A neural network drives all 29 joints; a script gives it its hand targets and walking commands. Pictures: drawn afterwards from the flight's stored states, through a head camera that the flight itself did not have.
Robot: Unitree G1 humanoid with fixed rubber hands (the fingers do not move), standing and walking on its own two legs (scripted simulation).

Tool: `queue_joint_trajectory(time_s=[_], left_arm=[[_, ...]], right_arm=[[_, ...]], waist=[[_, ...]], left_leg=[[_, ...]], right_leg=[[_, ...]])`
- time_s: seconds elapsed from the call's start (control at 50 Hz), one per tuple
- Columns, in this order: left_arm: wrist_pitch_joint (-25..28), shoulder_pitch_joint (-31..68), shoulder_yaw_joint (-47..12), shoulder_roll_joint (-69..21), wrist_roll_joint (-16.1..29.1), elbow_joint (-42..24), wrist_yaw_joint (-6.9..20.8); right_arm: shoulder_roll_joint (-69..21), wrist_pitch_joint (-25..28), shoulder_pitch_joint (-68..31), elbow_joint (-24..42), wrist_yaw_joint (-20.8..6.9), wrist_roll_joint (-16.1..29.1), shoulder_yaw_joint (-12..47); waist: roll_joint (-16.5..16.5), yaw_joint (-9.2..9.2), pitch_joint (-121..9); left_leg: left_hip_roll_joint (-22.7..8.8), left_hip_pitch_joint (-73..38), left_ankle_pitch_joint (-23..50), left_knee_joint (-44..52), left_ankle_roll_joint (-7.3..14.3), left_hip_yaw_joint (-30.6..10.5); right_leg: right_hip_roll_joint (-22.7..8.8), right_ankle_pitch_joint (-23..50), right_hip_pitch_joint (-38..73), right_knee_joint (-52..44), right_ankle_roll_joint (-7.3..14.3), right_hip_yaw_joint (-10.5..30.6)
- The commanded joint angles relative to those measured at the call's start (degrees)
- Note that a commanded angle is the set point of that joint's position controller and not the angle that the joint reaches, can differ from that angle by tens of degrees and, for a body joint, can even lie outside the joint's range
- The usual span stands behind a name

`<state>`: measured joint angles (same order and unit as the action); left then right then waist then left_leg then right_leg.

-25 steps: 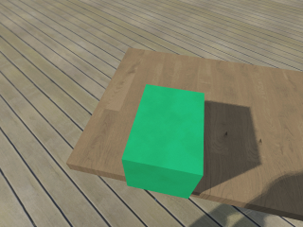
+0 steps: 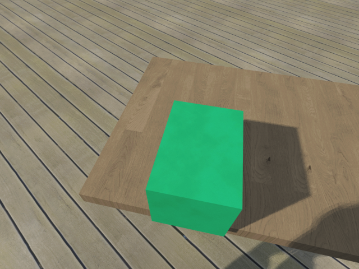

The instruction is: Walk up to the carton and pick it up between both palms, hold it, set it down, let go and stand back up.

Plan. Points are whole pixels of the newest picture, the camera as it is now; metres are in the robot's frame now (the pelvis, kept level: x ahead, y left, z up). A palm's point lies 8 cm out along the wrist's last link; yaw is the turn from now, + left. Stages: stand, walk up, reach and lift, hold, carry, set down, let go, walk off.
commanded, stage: walk up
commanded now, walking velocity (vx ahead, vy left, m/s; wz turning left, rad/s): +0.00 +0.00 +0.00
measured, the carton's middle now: (198, 165) +0.37 -0.04 -0.02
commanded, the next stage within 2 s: none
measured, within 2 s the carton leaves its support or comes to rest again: neither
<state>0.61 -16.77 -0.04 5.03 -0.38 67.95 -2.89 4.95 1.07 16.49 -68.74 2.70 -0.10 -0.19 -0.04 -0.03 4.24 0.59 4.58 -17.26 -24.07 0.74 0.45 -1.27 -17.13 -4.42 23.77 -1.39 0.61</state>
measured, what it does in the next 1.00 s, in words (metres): walks backwards: left foot, then right foot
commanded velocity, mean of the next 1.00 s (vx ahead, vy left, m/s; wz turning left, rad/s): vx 0.00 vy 0.00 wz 0.00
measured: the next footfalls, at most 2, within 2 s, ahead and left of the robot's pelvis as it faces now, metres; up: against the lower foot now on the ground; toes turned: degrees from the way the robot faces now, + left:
left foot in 0.42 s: -0.01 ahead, +0.22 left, +0.00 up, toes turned -9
right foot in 0.76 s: -0.10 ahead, -0.01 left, +0.00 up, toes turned -10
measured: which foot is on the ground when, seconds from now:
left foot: down 0.00-0.20, up 0.22-0.40, down 0.42-1.00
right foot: down 0.00-0.42, up 0.44-0.74, down 0.76-1.00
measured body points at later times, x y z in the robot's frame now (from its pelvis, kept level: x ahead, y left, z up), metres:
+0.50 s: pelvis -0.06 +0.09 -0.03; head +0.01 +0.09 +0.41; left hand +0.00 +0.36 -0.18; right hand +0.04 -0.19 -0.17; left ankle -0.01 +0.22 -0.74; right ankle -0.06 -0.10 -0.71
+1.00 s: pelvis -0.11 +0.10 -0.02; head -0.11 +0.08 +0.43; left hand -0.02 +0.31 -0.16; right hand -0.16 -0.15 -0.17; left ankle -0.05 +0.23 -0.74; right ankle -0.14 +0.00 -0.74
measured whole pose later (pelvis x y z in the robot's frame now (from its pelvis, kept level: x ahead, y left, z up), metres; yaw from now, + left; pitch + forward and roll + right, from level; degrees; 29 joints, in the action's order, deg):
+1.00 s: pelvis -0.11 +0.10 -0.02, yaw -12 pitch -4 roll -1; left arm -0.5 -15.7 -1.2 8.7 -0.5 55.5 -0.7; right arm 14.9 -0.7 17.5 -59.2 0.9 -1.5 1.9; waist 2.6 -1.9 4.8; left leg -3.2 15.5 -16.0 -35.2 -0.3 0.9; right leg 2.6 -19.7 -11.5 35.1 1.8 0.0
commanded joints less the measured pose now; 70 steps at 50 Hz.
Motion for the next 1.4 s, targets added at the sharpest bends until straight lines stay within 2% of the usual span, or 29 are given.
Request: queue_joint_trajectory(time_s=[0.0, 0.1, 0.12, 0.16, 0.18, 0.2, 0.24, 0.28, 0.34, 0.36, 0.38, 0.4, 0.42, 0.44, 0.48, 0.54, 0.66, 0.68, 0.72, 0.74, 0.76, 0.78, 0.8, 0.84, 0.9, 0.94, 0.98, 1.04, 1.38], left_arm=[[0.28, -6.44, 0.61, 4.57, 0.01, -0.19, -0.23], [0.27, -6.61, 0.57, 4.55, -0.01, -0.17, -0.22], [1.30, -6.76, 1.08, 10.68, -1.68, -3.39, -2.32], [1.80, -11.56, 2.35, 13.81, -1.85, -3.05, -3.81], [1.83, -12.32, 2.79, 13.83, -2.18, -3.72, -4.34], [1.91, -12.63, 3.25, 13.81, -2.44, -4.39, -4.86], [1.98, -7.96, 4.03, 15.11, -2.38, -7.56, -5.55], [1.92, -1.72, 4.41, 15.71, -2.53, -11.00, -5.49], [1.19, 4.93, 4.86, 17.76, -2.90, -14.88, -3.74], [0.70, 6.70, 4.89, 18.41, -2.74, -15.75, -2.83], [0.22, 6.09, 4.58, 17.73, -2.50, -16.17, -1.92], [0.04, 4.16, 3.50, 14.66, -2.23, -17.20, -1.32], [-0.71, 2.63, 2.77, 11.62, -1.28, -18.29, -1.77], [-1.78, 1.64, 2.74, 10.81, -1.10, -18.10, -2.49], [-2.30, 2.64, 3.19, 12.74, -1.06, -17.53, -1.90], [-2.13, -3.10, 3.81, 14.68, -1.17, -15.74, -0.01], [-3.33, 1.95, 3.30, 15.16, -1.92, -19.69, 1.47], [-3.13, 0.92, 3.26, 14.87, -1.82, -19.54, 1.68], [-2.13, -5.77, 3.23, 13.87, -1.35, -17.39, 2.15], [-1.46, -8.80, 3.67, 14.77, -1.03, -16.33, 2.26], [-0.84, -7.02, 4.40, 18.61, -0.40, -17.03, 2.23], [-0.62, -3.39, 4.13, 20.68, 0.81, -17.10, 1.89], [-0.38, -0.40, 3.30, 18.22, 0.80, -17.15, 1.56], [-0.13, 2.52, 2.38, 17.07, 0.35, -17.67, 0.79], [0.36, 2.43, 2.03, 16.68, -0.31, -17.15, 1.35], [0.36, 3.17, 1.53, 16.49, -0.21, -16.51, 1.72], [0.36, 2.22, 0.44, 14.14, 0.03, -15.56, 2.27], [-0.34, -1.36, -0.11, 13.38, 0.42, -12.46, 1.93], [0.98, -3.80, -2.13, 13.61, 0.17, -6.41, 1.50]], right_arm=[[4.59, 0.23, 6.31, -0.02, 0.26, 0.01, -0.58], [4.67, 0.26, 6.32, 0.01, 0.23, 0.04, -0.61], [17.93, -0.71, -1.78, 2.90, 0.29, -2.36, -3.04], [13.91, -1.94, -4.81, 5.69, -0.04, -3.16, -2.50], [12.19, -2.51, -5.63, 6.79, -0.13, -3.28, -2.13], [11.53, -3.20, -7.58, 8.21, -0.13, -3.50, -2.05], [10.66, -4.31, -9.09, 10.95, -0.34, -3.39, -1.73], [11.02, -4.86, -7.91, 11.96, -0.65, -2.87, -1.74], [11.66, -4.45, -4.54, 11.71, -1.28, -1.66, -2.06], [12.08, -3.94, -1.68, 10.82, -1.49, -1.26, -2.40], [14.52, -3.47, 0.97, 10.18, -1.62, -1.22, -3.28], [19.87, -3.17, 2.11, 11.22, -1.53, -1.44, -4.73], [22.61, -3.51, -0.36, 12.65, -1.28, -0.83, -5.05], [24.45, -3.88, -2.88, 14.06, -0.99, 0.07, -5.30], [21.38, -4.96, -10.01, 17.16, -0.43, -0.33, -4.05], [18.82, -3.82, -13.37, 20.23, -0.22, -1.80, -3.08], [20.87, -1.46, -5.95, 19.45, 0.67, -2.19, -3.03], [21.15, -1.55, -6.33, 19.56, 0.55, -2.24, -2.90], [21.04, -2.24, -10.03, 19.83, -0.24, -2.01, -1.99], [18.49, -2.53, -8.81, 19.37, -0.92, -1.97, -0.82], [13.68, -2.53, -6.79, 19.79, -1.62, -0.98, 0.96], [14.10, -3.31, -7.85, 18.88, -1.14, -0.85, 0.85], [14.40, -3.73, -7.55, 17.89, -1.32, -0.89, 0.98], [13.14, -2.89, -4.52, 15.84, -1.99, -0.71, 1.42], [13.18, -0.69, -1.59, 14.15, -1.72, -1.48, 1.75], [12.65, 0.29, 0.41, 13.55, -1.64, -1.45, 1.86], [13.34, 0.86, 2.58, 12.78, -1.62, -1.72, 1.92], [15.87, 0.01, 1.86, 11.31, -2.15, -0.77, 1.40], [13.02, 0.70, 5.76, 8.21, -1.45, -0.85, 2.08]], waist=[[0.14, -0.02, 2.85], [0.12, 0.00, 2.82], [4.09, 1.70, 4.88], [-4.39, 2.81, 1.39], [-7.42, 3.51, -0.04], [-7.58, 4.05, -0.65], [-9.50, 2.63, 1.13], [-9.81, 0.22, 1.52], [-10.11, -2.06, -2.08], [-8.28, -3.62, -4.08], [-1.82, -4.51, -6.24], [10.20, -4.89, -8.78], [18.20, -3.88, -8.17], [18.99, -4.19, -8.88], [9.06, -2.10, -0.63], [8.72, 0.71, -4.16], [7.71, -2.28, -6.36], [7.94, -1.75, -6.72], [5.27, 2.55, -7.18], [-0.43, 3.52, -7.08], [-13.35, 2.22, -5.44], [-10.84, 2.88, -0.27], [-7.58, 1.48, 3.84], [-9.02, -0.23, 4.55], [-8.83, -0.15, -0.59], [-5.67, -1.22, -1.54], [-1.53, -0.84, -2.29], [3.90, 0.72, 5.51], [-0.03, -0.77, 3.50]], left_leg=[[-5.51, 1.78, 22.24, 3.56, 1.73, -4.36], [-5.52, 1.80, 22.27, 3.57, 1.74, -4.38], [-5.27, 6.71, 21.95, -4.20, 0.63, 0.30], [-3.69, 16.29, 4.29, -13.25, -1.41, 1.75], [-3.55, 19.88, -11.05, -21.07, -2.09, 0.52], [-5.07, 21.37, -16.85, -29.04, -2.32, -2.19], [-7.28, 22.46, -18.61, -35.83, -2.76, -5.70], [-8.88, 20.46, -16.17, -34.26, -3.69, -7.88], [-5.76, 9.91, -6.80, -18.33, -3.47, -2.45], [-3.26, 3.16, 3.13, -9.26, -2.63, 1.53], [-2.21, -2.12, 13.62, -3.43, -1.93, 2.75], [-10.39, -6.75, 31.33, -2.77, 1.22, -5.11], [-21.31, -1.54, 41.22, 2.14, 8.73, -15.70], [-25.03, 6.84, 30.02, 5.77, 14.32, -22.07], [-22.23, 13.11, 16.62, 5.80, 14.06, -15.04], [-19.99, 9.77, 18.19, 0.86, 12.74, -10.69], [-25.36, 1.88, 11.60, 1.68, 12.82, -17.11], [-24.90, 3.51, 10.01, 1.78, 11.91, -16.16], [-20.98, 14.10, 4.21, -1.37, 7.51, -9.10], [-16.32, 20.50, -2.34, -6.91, 3.90, -3.77], [-7.82, 25.71, -10.45, -16.40, -1.21, 4.22], [-4.90, 19.59, -19.22, -25.58, -1.34, 0.79], [-5.47, 17.95, -18.14, -28.30, -1.10, -1.73], [-5.26, 21.56, -14.90, -23.70, -0.73, -1.90], [-4.52, 15.11, -7.18, -15.37, -0.53, -0.25], [-4.45, 7.61, 5.65, -4.49, -0.03, 0.38], [-6.55, 2.03, 10.75, -1.17, 0.86, -3.81], [-7.82, 15.01, -9.44, 4.72, 2.19, -9.04], [-6.23, 9.76, 1.74, 2.40, 2.27, -7.12]], right_leg=[[-3.83, 19.18, -2.43, -3.26, 2.18, 2.69], [-3.86, 19.14, -2.32, -3.35, 2.12, 2.64], [-9.26, 39.47, -2.07, 1.29, 4.59, 6.79], [-16.74, 58.73, 7.00, 2.88, 9.99, 13.63], [-20.96, 60.96, 8.68, 1.58, 13.80, 18.06], [-23.55, 58.13, 7.33, 0.48, 16.31, 20.95], [-24.30, 53.00, 1.66, -0.62, 17.94, 21.87], [-21.35, 46.75, -2.95, -0.17, 15.91, 18.67], [-13.20, 40.82, -8.44, 6.41, 10.22, 10.46], [-9.64, 38.05, -11.54, 11.47, 7.75, 7.00], [-5.43, 31.46, -15.22, 18.08, 5.29, 4.88], [0.41, 12.97, -22.36, 27.83, 1.50, 1.20], [6.14, -22.28, -23.40, 37.42, -0.13, 0.81], [4.73, -27.85, -20.67, 47.22, 0.68, 5.07], [2.75, -22.89, -22.55, 51.64, 1.01, 7.18], [1.56, -17.38, -19.30, 44.56, -0.02, 5.07], [-0.27, -18.20, -18.63, 25.95, -0.74, 5.50], [0.09, -16.86, -15.35, 21.53, -0.25, 4.62], [1.03, -3.86, -0.35, 5.53, 1.91, 2.48], [-1.28, -0.41, 6.14, -0.90, 3.45, 6.93], [-11.68, -4.10, 2.70, -7.67, 7.19, 24.03], [-16.12, -13.12, -14.65, -11.52, 12.40, 29.34], [-15.44, -18.38, -19.18, -13.67, 12.49, 27.58], [-11.97, -7.49, -12.35, -9.92, 11.49, 19.19], [-9.67, 6.90, -8.44, -4.56, 10.25, 14.49], [-8.56, 9.04, -10.73, -1.94, 8.22, 11.33], [-5.71, 4.09, -13.64, -0.26, 5.77, 8.85], [-1.79, -9.91, -10.46, -2.76, 4.51, 6.98], [-2.81, -1.96, -11.85, -4.01, 4.55, 5.16]])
